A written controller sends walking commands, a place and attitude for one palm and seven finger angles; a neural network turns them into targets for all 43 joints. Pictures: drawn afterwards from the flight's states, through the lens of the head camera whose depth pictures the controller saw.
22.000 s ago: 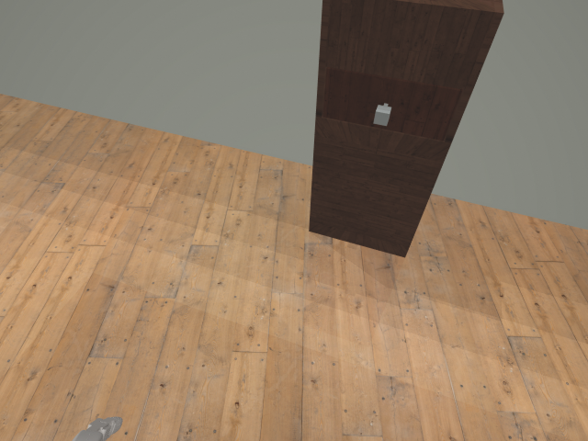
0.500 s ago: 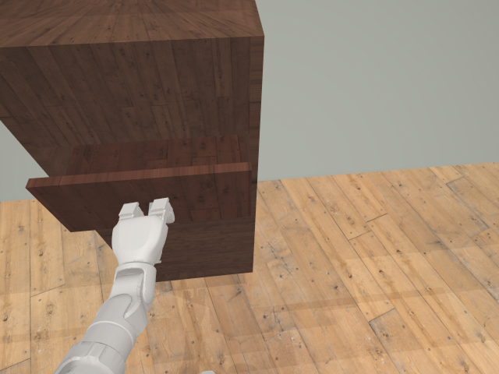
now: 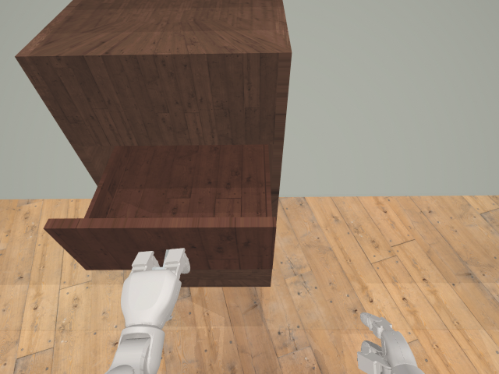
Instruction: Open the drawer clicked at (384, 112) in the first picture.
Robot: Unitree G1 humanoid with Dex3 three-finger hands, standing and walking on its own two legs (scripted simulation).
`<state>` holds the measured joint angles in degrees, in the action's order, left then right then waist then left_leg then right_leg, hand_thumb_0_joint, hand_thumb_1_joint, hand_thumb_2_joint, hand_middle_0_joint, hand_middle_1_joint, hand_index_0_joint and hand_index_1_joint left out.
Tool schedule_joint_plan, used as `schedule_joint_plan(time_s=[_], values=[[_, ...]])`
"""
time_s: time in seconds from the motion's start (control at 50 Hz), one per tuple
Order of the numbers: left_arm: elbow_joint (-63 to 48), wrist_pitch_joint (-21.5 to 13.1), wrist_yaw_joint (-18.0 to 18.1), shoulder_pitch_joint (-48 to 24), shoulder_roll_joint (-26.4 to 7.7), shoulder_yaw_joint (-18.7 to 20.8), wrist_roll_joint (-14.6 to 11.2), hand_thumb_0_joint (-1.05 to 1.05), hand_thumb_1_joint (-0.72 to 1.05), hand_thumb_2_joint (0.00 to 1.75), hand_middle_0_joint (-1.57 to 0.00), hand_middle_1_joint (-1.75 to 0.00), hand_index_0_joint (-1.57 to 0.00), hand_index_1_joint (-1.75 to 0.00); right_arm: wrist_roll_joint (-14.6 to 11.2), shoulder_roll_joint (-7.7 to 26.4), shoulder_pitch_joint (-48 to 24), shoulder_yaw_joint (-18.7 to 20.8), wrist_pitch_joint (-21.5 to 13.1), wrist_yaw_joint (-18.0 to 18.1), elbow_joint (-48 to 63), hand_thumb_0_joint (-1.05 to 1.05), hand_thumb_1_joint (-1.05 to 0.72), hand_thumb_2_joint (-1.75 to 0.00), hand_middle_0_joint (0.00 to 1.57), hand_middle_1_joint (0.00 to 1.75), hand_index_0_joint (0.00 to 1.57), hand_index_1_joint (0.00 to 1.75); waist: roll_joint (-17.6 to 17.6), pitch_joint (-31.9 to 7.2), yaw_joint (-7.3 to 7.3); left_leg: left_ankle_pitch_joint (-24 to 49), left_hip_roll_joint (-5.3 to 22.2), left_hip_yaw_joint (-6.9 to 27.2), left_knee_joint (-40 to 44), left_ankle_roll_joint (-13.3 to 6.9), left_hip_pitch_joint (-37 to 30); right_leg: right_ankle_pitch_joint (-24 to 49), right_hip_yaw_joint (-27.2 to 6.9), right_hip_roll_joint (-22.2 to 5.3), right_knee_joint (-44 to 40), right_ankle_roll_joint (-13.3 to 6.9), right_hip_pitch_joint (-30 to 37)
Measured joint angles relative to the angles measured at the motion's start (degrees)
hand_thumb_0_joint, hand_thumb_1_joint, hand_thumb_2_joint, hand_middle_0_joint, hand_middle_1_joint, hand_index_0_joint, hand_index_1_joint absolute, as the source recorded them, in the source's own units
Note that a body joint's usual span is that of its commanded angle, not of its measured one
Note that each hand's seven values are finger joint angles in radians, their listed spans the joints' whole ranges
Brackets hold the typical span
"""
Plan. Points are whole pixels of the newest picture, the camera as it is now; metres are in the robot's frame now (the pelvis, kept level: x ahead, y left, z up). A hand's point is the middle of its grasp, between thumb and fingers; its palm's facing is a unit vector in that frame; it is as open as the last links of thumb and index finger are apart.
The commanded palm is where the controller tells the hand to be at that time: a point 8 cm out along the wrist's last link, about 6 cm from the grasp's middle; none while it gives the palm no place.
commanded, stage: pull the drawer open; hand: left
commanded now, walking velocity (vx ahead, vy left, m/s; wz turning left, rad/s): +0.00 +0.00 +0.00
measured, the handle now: (166, 271) +0.30 +0.18 -0.04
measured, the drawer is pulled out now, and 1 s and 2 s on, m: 0.20 0.30 0.30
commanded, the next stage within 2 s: open the thumb to release the handle in 0.64 s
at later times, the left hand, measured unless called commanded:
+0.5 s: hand out of the picture +0.14 +0.16 -0.05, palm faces -0.05 -0.16 -0.99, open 7.5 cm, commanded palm +0.09 +0.17 +0.00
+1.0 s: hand (146, 372) +0.15 +0.17 -0.05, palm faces -0.03 -0.09 -1.00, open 8.1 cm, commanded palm +0.12 +0.17 +0.00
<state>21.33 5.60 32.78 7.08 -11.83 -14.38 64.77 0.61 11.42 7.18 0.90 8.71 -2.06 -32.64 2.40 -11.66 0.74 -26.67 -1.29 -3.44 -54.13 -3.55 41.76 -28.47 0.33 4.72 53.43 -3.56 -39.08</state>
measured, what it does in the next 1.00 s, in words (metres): stands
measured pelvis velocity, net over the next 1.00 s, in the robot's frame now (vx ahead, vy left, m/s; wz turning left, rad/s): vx -0.02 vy -0.04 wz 0.04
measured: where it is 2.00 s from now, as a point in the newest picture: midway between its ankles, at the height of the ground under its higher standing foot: outside the picture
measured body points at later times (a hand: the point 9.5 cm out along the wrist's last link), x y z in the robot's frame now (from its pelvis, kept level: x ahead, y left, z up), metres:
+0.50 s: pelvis -0.02 -0.02 -0.02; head +0.02 -0.05 +0.42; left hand +0.14 +0.17 +0.00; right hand +0.20 -0.23 -0.12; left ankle +0.00 +0.08 -0.68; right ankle -0.03 -0.09 -0.68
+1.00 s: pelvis -0.02 -0.04 -0.04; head +0.04 -0.09 +0.41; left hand +0.14 +0.17 +0.01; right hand +0.19 -0.25 -0.16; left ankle +0.00 +0.08 -0.68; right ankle -0.03 -0.09 -0.68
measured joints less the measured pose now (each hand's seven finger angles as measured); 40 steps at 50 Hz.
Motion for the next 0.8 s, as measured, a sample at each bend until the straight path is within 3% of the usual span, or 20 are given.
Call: schedule_joint_plan(time_s=[0.28, 0.44, 0.64, 0.8], values=[[-12.46, -3.95, 0.43, 15.69, -1.02, 1.98, 0.24, 0.04, 0.48, 0.63, -0.37, -1.35, -0.35, -1.35, 1.34, 0.85, 0.82, -0.25, -1.04, -1.39, 0.65, 0.01, -0.91, -0.9, 0.2, 0.29, 0.2, 0.3, 0.3, 0.01, 0.76, -1.04, 0.29, -0.5, -2.92, 0.76, 1.52, -1.51, -0.22, 0.24, 4.15, -0.89, -2.24], [-18.4, -7.55, 0.09, 23.12, -2.33, 3.5, 0.44, 0.05, 0.48, 0.63, -0.36, -1.34, -0.35, -1.35, 2.36, 1.25, 0.09, -0.54, -2.45, -1.71, 2.17, 0.01, -0.91, -0.9, 0.2, 0.29, 0.2, 0.3, 0.01, -0.1, 1.94, -1.66, 0.36, -0.25, -5.9, 1.39, 3.98, -2.63, 0.33, 0.24, 7.78, -1.68, -4.89], [-21.9, -8.96, -2.11, 25.31, -2.93, 6.83, -0.93, 0.04, 0.51, 0.63, -0.35, -1.31, -0.31, -1.35, 3.17, 0.94, -0.45, -1.49, -3.81, -2.15, 4.64, 0.01, -0.91, -0.9, 0.2, 0.29, 0.2, 0.3, -0.11, -1.01, 1.6, -2.88, 0.7, -0.14, -9.3, 2.28, 7.32, -4.17, 0.73, 0.55, 11.78, -2.71, -8.54], [-22.71, -10.71, -0.66, 25.85, -4.31, 7.79, -0.88, 0.02, 0.5, 0.65, -0.35, -1.31, -0.29, -1.35, 3.78, 1.78, 0.4, -1.03, -3.97, -1.29, 3.67, 0.01, -0.91, -0.9, 0.2, 0.3, 0.2, 0.3, -0.09, -0.63, 1.77, -3.33, 0.43, 0.47, -10.42, 2.74, 9.28, -5.0, 1.4, 0.31, 13.13, -3.11, -10.38]])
